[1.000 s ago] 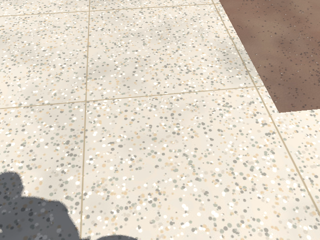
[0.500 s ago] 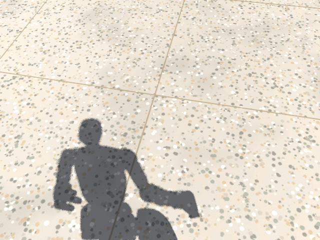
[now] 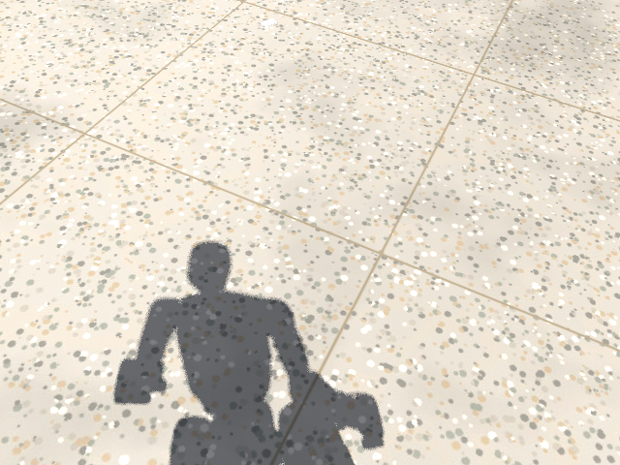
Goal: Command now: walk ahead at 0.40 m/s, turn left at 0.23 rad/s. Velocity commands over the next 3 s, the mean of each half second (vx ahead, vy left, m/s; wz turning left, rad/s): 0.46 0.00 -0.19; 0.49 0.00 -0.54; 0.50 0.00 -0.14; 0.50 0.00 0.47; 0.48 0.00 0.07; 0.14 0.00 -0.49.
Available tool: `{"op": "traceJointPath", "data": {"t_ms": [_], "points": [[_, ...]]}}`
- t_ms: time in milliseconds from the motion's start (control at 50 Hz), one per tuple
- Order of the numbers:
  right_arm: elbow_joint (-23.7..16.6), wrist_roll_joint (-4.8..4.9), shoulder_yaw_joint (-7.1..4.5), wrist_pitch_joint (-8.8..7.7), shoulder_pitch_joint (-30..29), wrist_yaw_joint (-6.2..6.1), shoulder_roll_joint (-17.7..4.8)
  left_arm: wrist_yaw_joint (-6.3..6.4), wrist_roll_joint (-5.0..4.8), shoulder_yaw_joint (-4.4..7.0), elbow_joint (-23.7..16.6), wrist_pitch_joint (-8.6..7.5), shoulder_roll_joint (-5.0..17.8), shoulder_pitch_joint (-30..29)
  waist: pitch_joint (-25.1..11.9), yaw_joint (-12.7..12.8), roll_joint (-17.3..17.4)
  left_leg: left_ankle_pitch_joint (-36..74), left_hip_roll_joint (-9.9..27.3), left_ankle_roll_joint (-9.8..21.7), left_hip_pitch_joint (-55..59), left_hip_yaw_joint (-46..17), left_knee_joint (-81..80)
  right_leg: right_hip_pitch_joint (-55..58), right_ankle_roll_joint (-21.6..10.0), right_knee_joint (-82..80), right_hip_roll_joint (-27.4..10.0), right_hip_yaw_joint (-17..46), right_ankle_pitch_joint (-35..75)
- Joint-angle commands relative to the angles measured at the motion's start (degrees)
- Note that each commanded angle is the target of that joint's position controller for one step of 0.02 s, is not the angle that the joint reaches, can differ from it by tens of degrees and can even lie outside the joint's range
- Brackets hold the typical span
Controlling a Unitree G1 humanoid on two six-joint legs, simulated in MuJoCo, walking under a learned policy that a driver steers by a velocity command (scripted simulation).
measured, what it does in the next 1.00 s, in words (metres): walks ahead, turning right: right foot, then left foot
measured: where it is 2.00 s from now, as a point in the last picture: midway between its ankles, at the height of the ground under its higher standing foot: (445, 281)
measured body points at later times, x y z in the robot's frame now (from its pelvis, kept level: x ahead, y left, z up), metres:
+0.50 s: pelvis +0.25 -0.09 -0.01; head +0.28 -0.10 +0.44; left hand +0.36 +0.18 -0.12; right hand +0.37 -0.37 -0.10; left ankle +0.35 +0.08 -0.68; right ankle +0.24 -0.15 -0.75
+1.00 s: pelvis +0.53 -0.10 -0.01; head +0.55 -0.11 +0.44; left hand +0.79 +0.08 -0.11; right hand +0.48 -0.39 -0.11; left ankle +0.57 +0.00 -0.75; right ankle +0.51 -0.26 -0.67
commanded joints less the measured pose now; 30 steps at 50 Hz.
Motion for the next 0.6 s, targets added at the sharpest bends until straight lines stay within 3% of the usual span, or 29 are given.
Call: {"op": "traceJointPath", "data": {"t_ms": [20,160,200,240,260,280,300,320,340,360,380,420,460,540,600], "points": [[-1.88,0.26,-3.18,-1.07,1.13,-0.36,-10.96,-0.48,-0.41,-0.19,-5.73,-1.29,2.36,-8.85,3.62,-2.1,9.24,2.51,14.11,8.3,3.52,-10.21,-6.95,-5.63,0.37,-6.49,0.15,0.09,3.39],[1.38,0.6,-3.53,-0.71,3.31,-0.22,-11.63,-2.5,-1.16,-1.49,-8.27,-2.14,2.13,-12.29,6.48,-3.5,8.69,9.16,17.19,7.74,8.2,-7.13,-3.98,-5.01,-3.42,-11.53,0.33,-1.98,-1.83],[1.59,0.63,-3.77,-0.47,2.3,-0.3,-12.47,-2.93,-1.23,-1.33,-8.3,-2.17,3.02,-10.14,4.91,-1.95,9.19,18.49,17.44,6.47,9.05,-5.31,-1.18,-0.1,-5.48,-12.17,1.79,-3.56,-4.56],[1.3,0.39,-3.62,0.03,0.57,-0.58,-12.62,-2.55,-0.95,0.2,-5.73,-1.91,5.6,-0.37,-2.15,3.49,8.17,40.26,13.9,3.96,7.77,0.08,11.6,15.54,-8.29,-14.16,6.33,-6.96,-3.83],[0.69,-0.12,-3.04,0.04,0.79,-0.93,-11.52,-2.11,-0.92,1.36,-3.73,-1.7,8.12,8.35,-8.04,7.07,5.95,40.41,11.53,1.74,0.58,2.96,23.92,29.9,-10.53,-13.23,4.63,-3.24,-2.34],[-1.69,-0.92,-1.68,-0.94,4.86,-0.68,-7.86,-1.6,-0.27,2.92,-3.39,-1.4,14.38,16.33,-16.61,6.92,-6.73,19.56,4.56,-3.3,-21.65,6.19,47.51,52.07,-19.42,-14.64,-10.17,22.73,-8.6],[-1.45,-0.9,-0.81,-2.58,4.15,-0.34,-6.12,-1.85,-1.35,2.09,-2.56,-1.33,11.96,17.88,-19.86,6.9,-13.18,-18.06,-1.72,-4.41,-34.22,-0.86,58.96,58.57,-23.12,-25.57,-15.95,43.77,-16.74],[-2.62,1.07,-1.55,-3.9,-0.43,0.49,-9.98,-1.63,-1.41,1.2,-3.18,-1.14,9.23,14.92,-12.82,7.67,-8.22,-15.87,2.02,-3.3,-40.57,-4.31,63.21,54.21,-20.46,-27.04,-15.03,39.02,-20.94],[-3.61,1.69,-1.34,-4.66,-4.54,0.8,-10.33,-1.37,-0.92,0.8,-4.53,-0.84,7.92,11.54,-7.17,6.82,-2.99,-11.43,4.65,-2.25,-40.68,-3.08,61.37,46.22,-18.62,-27.24,-12.92,31.43,-18.11],[-3.98,0.49,-1.39,-4.96,-6.6,0.67,-10.1,-1.3,-0.5,0.41,-5.34,-0.62,6.85,8.64,-2.81,4.91,1.67,-7.8,6.63,-2.11,-38.82,-2.17,56.33,37.81,-17.64,-28.38,-10.61,26.18,-12.91],[-3.98,-0.63,-1.89,-4.64,-6.47,0.36,-10.42,-1.12,-0.03,-0.13,-6.28,-0.71,5.41,6.63,-1.47,2.92,1.83,-5.24,8.31,-2.33,-35.06,-2.31,52.0,32.34,-16.94,-29.77,-8.62,22.86,-8.52],[-4.01,-1.15,-1.91,-3.6,-4.79,0.21,-9.22,-0.8,0.0,-0.1,-7.31,-0.7,5.39,5.22,-0.57,0.8,-0.64,-3.54,8.65,-3.61,-31.4,-1.54,48.3,26.53,-17.64,-32.0,-6.32,19.97,-3.17],[-4.64,-1.41,-1.73,-2.77,-5.73,-0.18,-8.31,-0.29,-0.42,0.17,-7.16,-1.02,6.24,6.18,0.44,0.41,-0.75,-0.6,8.26,-5.25,-31.58,-0.49,43.97,23.31,-18.01,-32.92,-5.15,16.57,1.89],[-7.08,-1.44,-0.86,-3.12,-15.2,-0.2,-6.0,0.88,-1.17,0.57,-5.89,-0.56,7.25,10.34,1.81,3.53,-0.77,13.3,5.68,-6.72,-30.07,0.29,26.95,21.63,-14.85,-31.62,-1.54,12.17,5.16],[-8.28,-0.57,-0.47,-3.78,-21.4,0.77,-5.25,1.44,-1.62,0.64,-4.89,0.21,7.39,13.99,1.84,6.05,-1.8,18.39,3.0,-6.82,-26.06,0.89,18.04,22.35,-13.6,-29.84,-1.38,13.67,2.18]]}}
